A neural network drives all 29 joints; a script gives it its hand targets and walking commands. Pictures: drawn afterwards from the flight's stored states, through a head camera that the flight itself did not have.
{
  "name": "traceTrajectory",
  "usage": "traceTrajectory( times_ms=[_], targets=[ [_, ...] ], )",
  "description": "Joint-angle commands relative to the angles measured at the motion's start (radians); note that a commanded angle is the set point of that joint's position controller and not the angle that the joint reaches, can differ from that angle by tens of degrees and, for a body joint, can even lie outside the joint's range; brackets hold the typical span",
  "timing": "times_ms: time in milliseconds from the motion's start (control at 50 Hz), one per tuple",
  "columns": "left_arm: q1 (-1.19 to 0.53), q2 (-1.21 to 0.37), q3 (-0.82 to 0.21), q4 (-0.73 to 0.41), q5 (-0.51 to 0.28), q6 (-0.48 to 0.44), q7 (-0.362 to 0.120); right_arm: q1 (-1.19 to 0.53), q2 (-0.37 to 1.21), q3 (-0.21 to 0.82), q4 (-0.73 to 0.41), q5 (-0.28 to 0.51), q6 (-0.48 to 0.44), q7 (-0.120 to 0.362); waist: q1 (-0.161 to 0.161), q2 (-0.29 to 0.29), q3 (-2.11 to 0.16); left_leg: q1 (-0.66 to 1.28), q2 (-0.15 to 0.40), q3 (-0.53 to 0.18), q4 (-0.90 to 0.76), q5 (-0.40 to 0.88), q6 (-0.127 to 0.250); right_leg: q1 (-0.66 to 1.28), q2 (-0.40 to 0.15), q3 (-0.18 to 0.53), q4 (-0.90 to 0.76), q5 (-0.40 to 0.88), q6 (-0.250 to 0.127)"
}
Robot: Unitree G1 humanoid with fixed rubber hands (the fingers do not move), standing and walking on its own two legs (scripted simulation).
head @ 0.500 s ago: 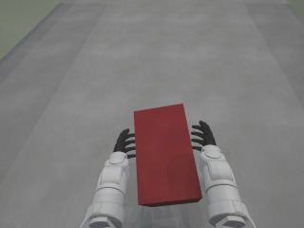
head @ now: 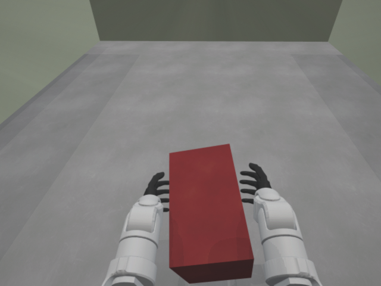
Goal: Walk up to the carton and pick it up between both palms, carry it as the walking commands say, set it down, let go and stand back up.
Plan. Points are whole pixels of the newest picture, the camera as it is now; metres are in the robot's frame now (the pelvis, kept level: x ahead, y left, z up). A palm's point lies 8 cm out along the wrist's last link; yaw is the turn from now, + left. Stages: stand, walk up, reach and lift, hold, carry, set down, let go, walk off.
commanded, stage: reach and lift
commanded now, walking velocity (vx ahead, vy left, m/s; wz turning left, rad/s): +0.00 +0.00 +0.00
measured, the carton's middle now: (209, 214) +0.33 -0.07 -0.04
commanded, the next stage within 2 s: hold in 1.74 s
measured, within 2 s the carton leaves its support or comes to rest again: neither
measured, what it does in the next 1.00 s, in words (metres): stands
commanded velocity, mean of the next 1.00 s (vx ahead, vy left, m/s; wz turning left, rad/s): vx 0.00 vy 0.00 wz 0.00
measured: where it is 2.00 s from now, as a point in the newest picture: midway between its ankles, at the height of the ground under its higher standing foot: outside the picture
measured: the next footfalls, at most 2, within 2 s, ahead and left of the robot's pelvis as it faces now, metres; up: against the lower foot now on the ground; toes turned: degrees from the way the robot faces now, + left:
none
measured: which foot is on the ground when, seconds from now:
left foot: down 0.00-1.00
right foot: down 0.00-1.00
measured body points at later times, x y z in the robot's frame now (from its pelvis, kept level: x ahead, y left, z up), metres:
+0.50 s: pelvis -0.01 -0.02 +0.00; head -0.06 -0.03 +0.44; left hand +0.33 +0.10 +0.05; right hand +0.33 -0.14 +0.06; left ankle -0.01 +0.11 -0.74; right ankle +0.05 -0.15 -0.74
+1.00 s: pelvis +0.00 -0.01 +0.00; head -0.06 -0.02 +0.45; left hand +0.31 +0.11 +0.04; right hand +0.32 -0.13 +0.06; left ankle -0.01 +0.11 -0.74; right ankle +0.05 -0.14 -0.74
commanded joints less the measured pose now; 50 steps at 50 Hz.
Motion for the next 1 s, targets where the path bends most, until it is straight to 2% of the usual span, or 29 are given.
traceTrajectory(
  times_ms=[0,40,60,100,140,160,180,200,240,280,340,360,400,440,520,560,580,600,620,640,700,740,760,780,880,900,920,960,980],
  targets=[
    [-0.631,-1.053,-0.48,-0.119,-0.255,-0.055,-0.258,-0.515,1.111,0.548,0.009,0.303,0.012,0.269,0.052,0.012,-0.26,-0.093,-0.012,0.045,-0.119,0.116,-0.02,0.291,0.056,-0.108,0.015,0.203,0.008],
    [-0.702,-1.055,-0.454,-0.102,-0.255,-0.051,-0.267,-0.566,1.105,0.525,0.039,0.291,0.02,0.268,0.053,0.008,-0.242,-0.106,-0.007,0.055,-0.123,0.021,-0.013,0.27,0.055,-0.114,0.013,0.105,0.005],
    [-0.708,-1.048,-0.443,-0.08,-0.252,-0.049,-0.271,-0.576,1.11,0.515,0.06,0.289,0.018,0.267,0.067,0.019,-0.219,-0.134,-0.005,0.058,-0.127,-0.014,-0.01,0.282,0.055,-0.119,0.017,0.073,0.004],
    [-0.747,-1.049,-0.459,-0.086,-0.27,-0.055,-0.28,-0.616,1.135,0.526,0.057,0.295,0.014,0.265,0.067,0.004,-0.25,-0.135,-0.006,0.063,-0.12,-0.035,-0.007,0.29,0.054,-0.112,0.027,0.053,0.004],
    [-0.793,-1.02,-0.412,-0.042,-0.262,-0.055,-0.285,-0.652,1.137,0.494,0.111,0.28,0.018,0.263,0.075,-0.016,-0.205,-0.163,-0.007,0.074,-0.121,-0.105,0.003,0.255,0.052,-0.117,0.025,-0.032,0.001],
    [-0.803,-1.011,-0.384,-0.017,-0.254,-0.057,-0.287,-0.658,1.133,0.472,0.134,0.268,0.014,0.258,0.079,-0.028,-0.201,-0.164,-0.004,0.075,-0.118,-0.107,0.005,0.25,0.05,-0.12,0.024,-0.048,-0.001],
    [-0.789,-1.0,-0.372,0.001,-0.245,-0.058,-0.289,-0.684,1.141,0.473,0.134,0.276,0.01,0.257,0.089,-0.013,-0.194,-0.179,-0.007,0.085,-0.121,-0.117,0.005,0.259,0.048,-0.117,0.029,-0.052,-0.002],
    [-0.804,-0.992,-0.353,0.006,-0.246,-0.06,-0.29,-0.663,1.146,0.456,0.173,0.258,0.014,0.252,0.093,-0.056,-0.207,-0.166,-0.006,0.084,-0.114,-0.105,0.008,0.262,0.047,-0.116,0.021,-0.06,0.0],
    [-0.838,-0.987,-0.348,0.017,-0.247,-0.063,-0.294,-0.672,1.15,0.434,0.205,0.25,0.008,0.245,0.085,-0.03,-0.211,-0.157,-0.013,0.094,-0.108,-0.109,0.003,0.255,0.041,-0.11,0.022,-0.076,-0.006],
    [-0.843,-0.984,-0.341,0.013,-0.251,-0.065,-0.296,-0.665,1.152,0.42,0.212,0.247,0.002,0.239,0.083,-0.043,-0.223,-0.131,-0.012,0.094,-0.107,-0.059,0.0,0.253,0.042,-0.113,0.022,-0.031,-0.006],
    [-0.849,-0.99,-0.368,-0.02,-0.269,-0.059,-0.295,-0.662,1.159,0.427,0.194,0.26,-0.007,0.226,0.076,-0.021,-0.295,-0.105,-0.019,0.097,-0.1,0.019,-0.014,0.301,0.036,-0.108,0.025,0.06,-0.005],
    [-0.85,-0.989,-0.363,-0.012,-0.264,-0.055,-0.294,-0.67,1.155,0.422,0.19,0.257,-0.008,0.223,0.078,-0.001,-0.268,-0.112,-0.021,0.099,-0.101,0.027,-0.019,0.294,0.034,-0.109,0.024,0.071,-0.007],
    [-0.774,-0.998,-0.364,-0.01,-0.262,-0.046,-0.293,-0.636,1.158,0.432,0.169,0.259,-0.005,0.218,0.083,-0.017,-0.281,-0.083,-0.019,0.093,-0.101,0.091,-0.022,0.318,0.035,-0.107,0.022,0.132,-0.002],
    [-0.777,-0.987,-0.356,-0.017,-0.259,-0.042,-0.295,-0.619,1.143,0.421,0.18,0.256,0.0,0.221,0.084,-0.008,-0.261,-0.085,-0.021,0.093,-0.109,0.095,-0.025,0.311,0.034,-0.105,0.013,0.142,-0.005],
    [-0.738,-0.99,-0.392,-0.088,-0.262,-0.039,-0.29,-0.564,1.155,0.466,0.142,0.272,0.003,0.228,0.098,0.011,-0.303,-0.046,-0.023,0.087,-0.111,0.185,-0.031,0.348,0.032,-0.099,0.014,0.25,-0.004],
    [-0.71,-0.974,-0.392,-0.094,-0.253,-0.032,-0.288,-0.546,1.151,0.471,0.132,0.273,0.006,0.235,0.106,0.0,-0.291,-0.05,-0.022,0.083,-0.119,0.186,-0.029,0.35,0.034,-0.101,0.007,0.26,-0.004],
    [-0.711,-0.99,-0.42,-0.112,-0.265,-0.029,-0.286,-0.531,1.159,0.481,0.128,0.277,0.007,0.236,0.098,-0.003,-0.291,-0.032,-0.02,0.08,-0.115,0.194,-0.032,0.336,0.038,-0.1,0.005,0.258,-0.007],
    [-0.714,-0.985,-0.42,-0.117,-0.262,-0.024,-0.287,-0.516,1.137,0.471,0.133,0.269,0.009,0.24,0.094,0.018,-0.275,-0.024,-0.018,0.077,-0.119,0.19,-0.035,0.33,0.039,-0.106,0.001,0.25,-0.007],
    [-0.689,-0.978,-0.418,-0.123,-0.264,-0.022,-0.286,-0.522,1.147,0.486,0.124,0.278,0.012,0.243,0.111,-0.006,-0.284,-0.037,-0.02,0.079,-0.121,0.189,-0.035,0.347,0.04,-0.104,0.0,0.249,-0.005],
    [-0.683,-0.984,-0.432,-0.137,-0.266,-0.022,-0.282,-0.525,1.148,0.504,0.103,0.286,0.011,0.243,0.11,0.007,-0.253,-0.042,-0.019,0.076,-0.12,0.19,-0.03,0.334,0.039,-0.104,0.001,0.256,-0.004],
    [-0.676,-0.98,-0.434,-0.15,-0.27,-0.017,-0.279,-0.538,1.149,0.521,0.083,0.297,0.015,0.249,0.126,-0.022,-0.247,-0.066,-0.02,0.072,-0.123,0.163,-0.026,0.338,0.041,-0.1,-0.001,0.234,-0.006],
    [-0.646,-0.995,-0.447,-0.149,-0.276,-0.011,-0.278,-0.544,1.149,0.538,0.059,0.303,0.019,0.248,0.129,-0.019,-0.232,-0.077,-0.015,0.068,-0.121,0.155,-0.025,0.339,0.046,-0.101,0.0,0.209,-0.006],
    [-0.65,-0.992,-0.449,-0.153,-0.275,-0.009,-0.28,-0.537,1.148,0.539,0.058,0.303,0.018,0.25,0.13,0.003,-0.261,-0.072,-0.019,0.069,-0.122,0.154,-0.027,0.348,0.046,-0.096,0.002,0.214,-0.007],
    [-0.635,-1.002,-0.454,-0.149,-0.28,-0.005,-0.281,-0.525,1.137,0.538,0.047,0.299,0.017,0.252,0.112,-0.005,-0.256,-0.063,-0.016,0.066,-0.119,0.165,-0.028,0.345,0.045,-0.099,0.004,0.222,-0.009],
    [-0.632,-1.024,-0.5,-0.204,-0.302,-0.002,-0.274,-0.485,1.129,0.552,0.028,0.304,0.017,0.257,0.109,0.035,-0.295,-0.043,-0.009,0.062,-0.113,0.221,-0.041,0.347,0.05,-0.101,0.014,0.249,-0.016],
    [-0.635,-1.022,-0.499,-0.197,-0.303,0.003,-0.274,-0.495,1.124,0.539,0.03,0.304,0.017,0.258,0.1,0.046,-0.293,-0.046,-0.01,0.064,-0.118,0.2,-0.045,0.342,0.05,-0.104,0.011,0.228,-0.019],
    [-0.623,-1.025,-0.495,-0.192,-0.306,0.002,-0.273,-0.495,1.119,0.546,0.026,0.301,0.019,0.259,0.099,0.014,-0.286,-0.04,-0.005,0.059,-0.119,0.193,-0.041,0.333,0.051,-0.105,0.01,0.211,-0.017],
    [-0.616,-1.029,-0.483,-0.175,-0.305,0.008,-0.273,-0.473,1.11,0.526,0.045,0.289,0.025,0.261,0.089,0.023,-0.248,-0.048,-0.004,0.059,-0.128,0.162,-0.041,0.316,0.059,-0.107,0.005,0.181,-0.02],
    [-0.624,-1.022,-0.48,-0.173,-0.298,0.009,-0.274,-0.482,1.113,0.526,0.05,0.284,0.027,0.262,0.098,0.028,-0.219,-0.085,-0.005,0.06,-0.133,0.125,-0.039,0.326,0.055,-0.106,0.008,0.157,-0.024]
  ],
)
